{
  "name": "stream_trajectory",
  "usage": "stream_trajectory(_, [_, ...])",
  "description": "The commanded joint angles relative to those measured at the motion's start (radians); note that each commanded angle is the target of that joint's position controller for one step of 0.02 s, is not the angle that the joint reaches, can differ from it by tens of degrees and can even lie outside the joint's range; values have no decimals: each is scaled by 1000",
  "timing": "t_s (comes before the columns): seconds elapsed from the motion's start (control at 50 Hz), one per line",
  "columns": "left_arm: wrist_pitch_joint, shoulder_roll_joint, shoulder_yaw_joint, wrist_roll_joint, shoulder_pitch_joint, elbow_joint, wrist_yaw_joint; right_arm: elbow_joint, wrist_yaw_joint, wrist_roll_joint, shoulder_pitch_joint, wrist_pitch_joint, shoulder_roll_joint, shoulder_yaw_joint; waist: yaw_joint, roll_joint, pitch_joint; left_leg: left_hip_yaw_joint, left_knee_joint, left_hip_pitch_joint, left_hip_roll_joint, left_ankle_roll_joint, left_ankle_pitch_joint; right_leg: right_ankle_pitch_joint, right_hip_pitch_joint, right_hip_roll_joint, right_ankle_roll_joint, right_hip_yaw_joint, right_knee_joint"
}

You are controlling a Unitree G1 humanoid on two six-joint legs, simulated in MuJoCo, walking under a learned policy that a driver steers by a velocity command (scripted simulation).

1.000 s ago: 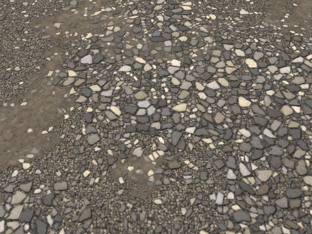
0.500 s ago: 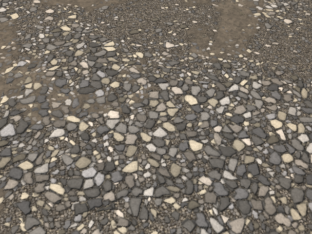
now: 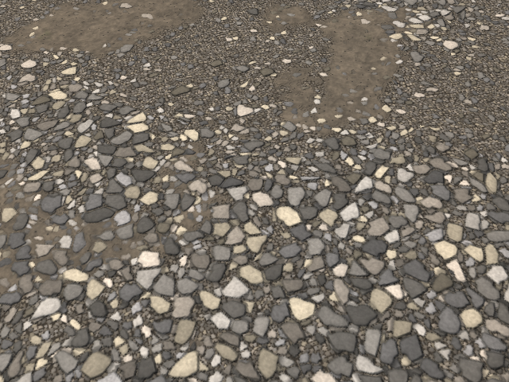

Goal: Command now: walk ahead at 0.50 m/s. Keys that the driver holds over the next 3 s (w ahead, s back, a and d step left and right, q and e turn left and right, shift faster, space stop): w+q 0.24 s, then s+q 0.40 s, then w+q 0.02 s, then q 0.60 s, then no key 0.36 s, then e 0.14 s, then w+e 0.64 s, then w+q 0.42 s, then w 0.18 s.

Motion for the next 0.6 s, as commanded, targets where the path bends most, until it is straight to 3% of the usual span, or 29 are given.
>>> stream_trajectory(0.02, [-27, 111, 33, 2, 18, -35, 1, -56, -1, -4, 21, 5, -64, -18, -6, -116, -65, -50, -28, -187, 77, -15, 82, 149, 186, -270, -194, 291, -272])
stream_trajectory(0.08, [-44, 137, 44, 8, 38, 1, 10, -74, -4, -6, -49, 26, -45, -12, 1, -89, -15, -66, -143, -241, 81, -36, 213, 184, 157, -270, -189, 184, -324])
stream_trajectory(0.14, [-46, 150, 46, 11, 56, 28, 19, -92, 6, -3, -127, 23, -37, -9, 28, -82, 12, -67, -316, -229, 52, -30, 393, 196, 162, -244, -147, 70, -342])
stream_trajectory(0.24, [-35, 173, 53, -2, 124, 83, 29, -152, 29, 0, -269, 17, -23, 1, 85, -63, 52, -25, -495, -231, 21, 1, 475, 206, 278, -275, -113, -24, -335])
stream_trajectory(0.28, [-13, 175, 53, -2, 106, 92, 39, -177, 45, -14, -290, 14, -30, -4, 74, -69, 63, 11, -550, -220, -7, 18, 419, 443, 330, -276, -85, -65, -236])
stream_trajectory(0.32, [9, 201, 58, -9, 90, 86, 58, -183, 63, -23, -220, 6, -69, -23, 33, -121, -12, 69, -560, -112, -68, 38, 334, 748, 373, -268, -48, -82, -76])
stream_trajectory(0.34, [21, 207, 59, -11, 74, 78, 68, -157, 65, -23, -108, 3, -100, -42, -20, -129, -75, 92, -585, 16, -109, 53, 330, 823, 358, -246, -21, -98, 67])
stream_trajectory(0.36, [26, 197, 54, -12, 71, 67, 75, -126, 55, -22, 16, 2, -149, -69, -83, -93, -140, 76, -663, 197, -130, 83, 458, 749, 282, -191, 26, -122, 271])
stream_trajectory(0.38, [17, 147, 33, 23, 119, 38, 73, -123, 31, -27, 100, 11, -245, -90, -87, 93, -258, -181, -614, 499, 73, 165, 940, 232, 27, -106, 97, -133, 610])
stream_trajectory(0.4, [1, 50, -2, 33, 253, 25, 51, -169, 22, -43, 37, 17, -289, -83, 16, 261, -443, -629, -590, 813, 356, 423, 1299, -581, -313, 77, 163, -1, 999])
stream_trajectory(0.42, [-9, 160, 18, 7, 198, 47, 36, -199, 22, -37, 31, 32, -218, -72, -68, 82, -552, -557, -627, 768, 317, 402, 1243, -520, -305, 8, 142, 172, 1037])
stream_trajectory(0.44, [-3, 174, 22, -21, 98, 15, 37, -219, 17, -27, -39, 42, -180, -65, -62, 49, -429, -436, -641, 663, 259, 351, 1092, -462, -345, -32, 120, 158, 997])
stream_trajectory(0.46, [12, 161, 23, -15, 64, 19, 55, -218, 12, -11, -91, 54, -148, -58, -33, -41, -284, -357, -683, 490, 199, 293, 939, -392, -361, -63, 122, 133, 910])
stream_trajectory(0.48, [35, 166, 28, -1, 41, 17, 72, -222, 1, -7, -113, 65, -124, -50, -18, -33, -209, -331, -722, 346, 171, 270, 831, -345, -328, -78, 126, 131, 853])
stream_trajectory(0.5, [56, 162, 31, 0, 56, 13, 76, -225, -2, -18, -124, 75, -132, -52, 14, 4, -170, -323, -754, 227, 146, 262, 769, -319, -254, -74, 129, 133, 820])
stream_trajectory(0.54, [75, 133, 28, 5, 96, 17, 86, -238, -6, -34, -149, 84, -151, -59, 38, 53, -161, -298, -774, 125, 124, 266, 799, -291, -197, -42, 144, 125, 775])
stream_trajectory(0.6, [85, 119, 28, 11, 83, 13, 102, -241, -30, -27, -147, 94, -162, -61, 35, 55, -208, -309, -749, 140, 121, 250, 858, -243, -221, -11, 165, 141, 740])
